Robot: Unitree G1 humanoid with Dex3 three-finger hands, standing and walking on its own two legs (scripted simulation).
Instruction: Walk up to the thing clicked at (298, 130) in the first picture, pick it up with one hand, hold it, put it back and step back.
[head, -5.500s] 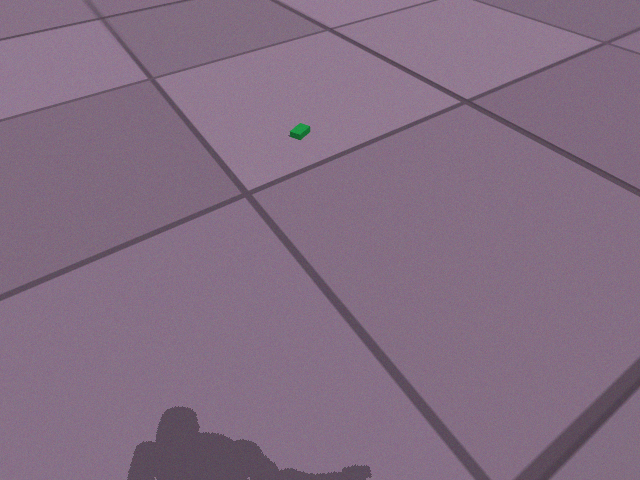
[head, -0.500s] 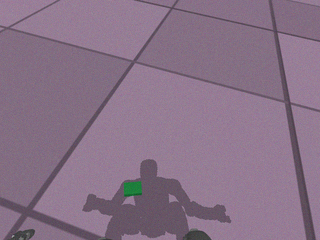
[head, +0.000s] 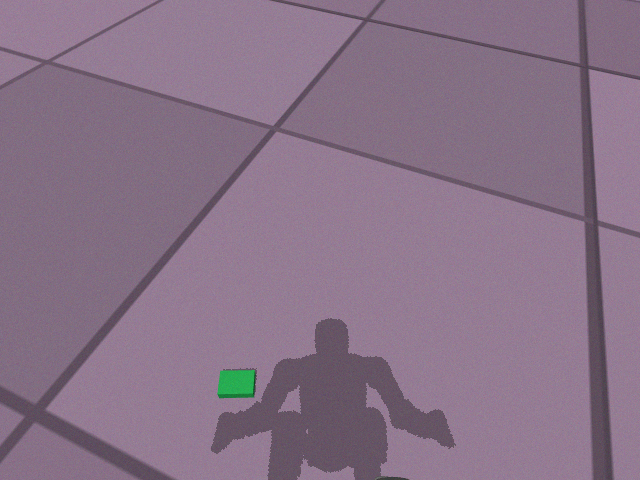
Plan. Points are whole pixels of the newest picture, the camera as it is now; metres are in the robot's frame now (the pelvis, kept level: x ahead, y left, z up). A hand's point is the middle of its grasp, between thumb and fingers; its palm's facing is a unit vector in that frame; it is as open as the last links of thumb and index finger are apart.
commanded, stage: walk up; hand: left
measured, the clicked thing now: (237, 384) +0.50 +0.23 -0.73
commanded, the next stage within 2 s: stand in 1.82 s
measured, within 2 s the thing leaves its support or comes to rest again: neither
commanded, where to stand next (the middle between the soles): +0.12 +0.02 m, yaw +0 degrees
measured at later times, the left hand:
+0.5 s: hand out of the picture +0.01 +0.29 -0.14, palm faces +0.02 -0.87 -0.49, open 7.4 cm
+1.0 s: hand out of the picture +0.11 +0.26 -0.13, palm faces +0.01 -0.93 -0.36, open 7.4 cm
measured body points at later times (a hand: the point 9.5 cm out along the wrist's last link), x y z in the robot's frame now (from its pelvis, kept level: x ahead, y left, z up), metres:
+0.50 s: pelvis -0.01 -0.02 +0.00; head +0.02 -0.03 +0.44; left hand +0.01 +0.33 -0.11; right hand +0.11 -0.34 -0.13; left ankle +0.00 +0.12 -0.72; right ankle +0.02 -0.19 -0.72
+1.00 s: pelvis +0.01 +0.00 +0.02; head +0.02 +0.01 +0.47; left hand +0.11 +0.31 -0.11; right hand +0.11 -0.30 -0.10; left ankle -0.01 +0.13 -0.72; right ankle +0.02 -0.16 -0.72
